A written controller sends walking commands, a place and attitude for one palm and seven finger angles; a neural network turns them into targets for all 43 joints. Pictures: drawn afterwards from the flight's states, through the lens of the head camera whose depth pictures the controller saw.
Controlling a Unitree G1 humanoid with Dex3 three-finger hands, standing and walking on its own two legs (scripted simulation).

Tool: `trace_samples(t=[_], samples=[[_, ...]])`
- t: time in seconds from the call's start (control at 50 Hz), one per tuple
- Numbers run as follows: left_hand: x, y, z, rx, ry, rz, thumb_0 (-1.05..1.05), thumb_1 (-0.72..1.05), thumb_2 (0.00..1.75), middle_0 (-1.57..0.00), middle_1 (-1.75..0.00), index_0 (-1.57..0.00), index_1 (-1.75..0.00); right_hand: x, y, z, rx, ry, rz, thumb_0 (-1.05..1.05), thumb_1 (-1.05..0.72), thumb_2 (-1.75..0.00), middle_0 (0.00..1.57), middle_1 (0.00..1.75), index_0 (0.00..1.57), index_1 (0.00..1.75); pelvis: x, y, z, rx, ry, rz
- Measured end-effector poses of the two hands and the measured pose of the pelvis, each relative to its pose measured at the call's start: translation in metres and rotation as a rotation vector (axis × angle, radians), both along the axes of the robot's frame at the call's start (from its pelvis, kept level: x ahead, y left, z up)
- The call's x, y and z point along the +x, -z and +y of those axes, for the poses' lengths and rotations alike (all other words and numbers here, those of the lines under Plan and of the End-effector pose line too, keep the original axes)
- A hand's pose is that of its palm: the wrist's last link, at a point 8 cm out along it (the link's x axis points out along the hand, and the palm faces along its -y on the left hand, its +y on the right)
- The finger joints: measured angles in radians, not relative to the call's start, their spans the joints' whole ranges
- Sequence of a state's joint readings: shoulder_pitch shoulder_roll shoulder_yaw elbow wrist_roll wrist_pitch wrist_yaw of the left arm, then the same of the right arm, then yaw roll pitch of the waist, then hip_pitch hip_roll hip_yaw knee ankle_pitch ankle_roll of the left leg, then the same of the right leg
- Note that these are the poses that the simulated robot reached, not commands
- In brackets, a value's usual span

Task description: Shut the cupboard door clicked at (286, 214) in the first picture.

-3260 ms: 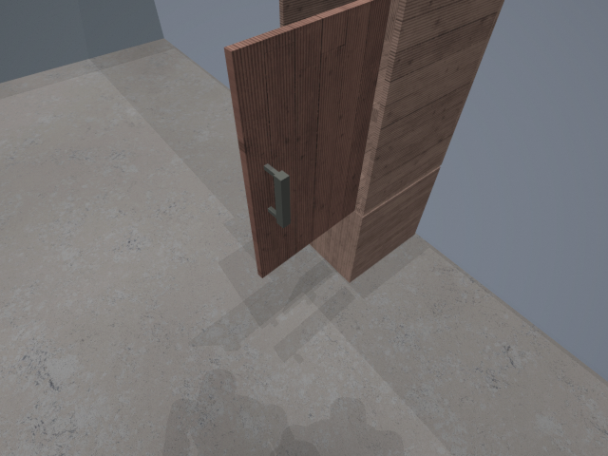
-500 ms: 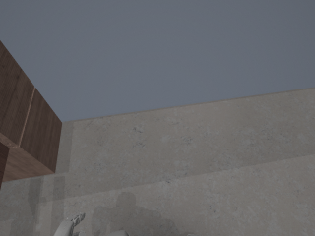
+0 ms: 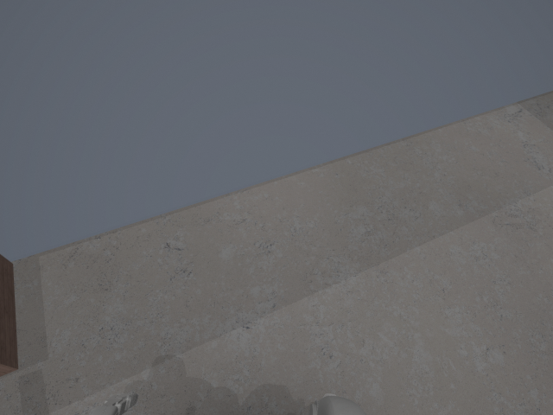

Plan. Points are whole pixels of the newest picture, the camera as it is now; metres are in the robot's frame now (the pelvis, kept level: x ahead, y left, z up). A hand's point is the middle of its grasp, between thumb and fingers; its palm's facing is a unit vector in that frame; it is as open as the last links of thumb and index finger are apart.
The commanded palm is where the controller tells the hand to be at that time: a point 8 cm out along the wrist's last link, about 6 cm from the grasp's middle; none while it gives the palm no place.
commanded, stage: walk around to get in front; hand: left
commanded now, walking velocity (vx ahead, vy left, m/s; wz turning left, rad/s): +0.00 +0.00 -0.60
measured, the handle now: out of the picture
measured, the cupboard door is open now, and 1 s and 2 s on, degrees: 94 94 94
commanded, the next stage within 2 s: walk to a spot facing it in 1.98 s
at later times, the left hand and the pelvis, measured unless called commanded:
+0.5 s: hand (192, 389) +0.17 +0.15 -0.19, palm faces -0.27 -0.94 -0.19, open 7.4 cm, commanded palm none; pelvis +0.03 -0.02 -0.02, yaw -18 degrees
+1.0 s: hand (256, 354) +0.23 +0.05 -0.17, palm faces -0.55 -0.81 -0.23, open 7.4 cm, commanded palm none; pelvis +0.04 -0.07 -0.01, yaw -35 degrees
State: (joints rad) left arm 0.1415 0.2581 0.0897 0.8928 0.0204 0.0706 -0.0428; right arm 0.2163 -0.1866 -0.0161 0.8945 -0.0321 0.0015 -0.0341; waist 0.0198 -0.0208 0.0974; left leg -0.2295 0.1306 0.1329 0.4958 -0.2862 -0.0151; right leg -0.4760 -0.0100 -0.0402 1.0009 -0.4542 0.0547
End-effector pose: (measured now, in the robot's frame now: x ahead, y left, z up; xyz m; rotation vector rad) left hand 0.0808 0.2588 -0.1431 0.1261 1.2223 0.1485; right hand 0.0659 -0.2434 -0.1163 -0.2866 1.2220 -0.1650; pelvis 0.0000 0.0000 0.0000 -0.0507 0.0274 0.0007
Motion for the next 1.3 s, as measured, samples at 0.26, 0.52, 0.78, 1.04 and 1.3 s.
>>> trace_samples(t=[0.26, 0.52, 0.78, 1.04, 1.3], samples=[[0.069, -0.009, -0.055, 0.09, 0.215, -0.062, 0.0, 0.91, 0.9, -0.2, -0.3, -0.2, -0.3, -0.055, 0.032, -0.063, 0.023, 0.252, 0.081, 0.01, -0.91, -0.89, 0.2, 0.3, 0.2, 0.3, 0.009, 0.014, -0.035, 0.049, 0.166, -0.022], [0.099, 0.015, -0.064, 0.011, 0.337, 0.022, 0.01, 0.91, 0.9, -0.2, -0.3, -0.2, -0.3, -0.035, 0.01, -0.042, -0.016, 0.338, -0.073, 0.01, -0.91, -0.9, 0.2, 0.3, 0.2, 0.3, 0.031, 0.015, -0.02, 0.033, 0.332, -0.002], [0.167, -0.007, -0.129, 0.044, 0.552, -0.059, 0.01, 0.91, 0.9, -0.2, -0.3, -0.2, -0.3, -0.117, 0.027, -0.047, 0.058, 0.552, 0.035, 0.01, -0.91, -0.89, 0.21, 0.3, 0.2, 0.3, 0.033, 0.013, -0.053, 0.029, 0.497, -0.01], [0.167, -0.004, -0.17, 0.037, 0.654, 0.001, 0.0, 0.91, 0.9, -0.2, -0.3, -0.2, -0.3, -0.11, 0.011, -0.089, 0.018, 0.671, -0.024, 0.01, -0.91, -0.9, 0.2, 0.3, 0.19, 0.3, 0.051, 0.005, -0.075, 0.055, 0.64, -0.013], [0.255, 0.008, -0.229, -0.013, 0.812, 0.065, 0.01, 0.91, 0.9, -0.2, -0.3, -0.2, -0.3, -0.096, -0.002, -0.055, 0.011, 0.823, -0.003, 0.0, -0.91, -0.89, 0.2, 0.3, 0.2, 0.3, 0.119, 0.0, -0.106, 0.02, 0.814, -0.004]])
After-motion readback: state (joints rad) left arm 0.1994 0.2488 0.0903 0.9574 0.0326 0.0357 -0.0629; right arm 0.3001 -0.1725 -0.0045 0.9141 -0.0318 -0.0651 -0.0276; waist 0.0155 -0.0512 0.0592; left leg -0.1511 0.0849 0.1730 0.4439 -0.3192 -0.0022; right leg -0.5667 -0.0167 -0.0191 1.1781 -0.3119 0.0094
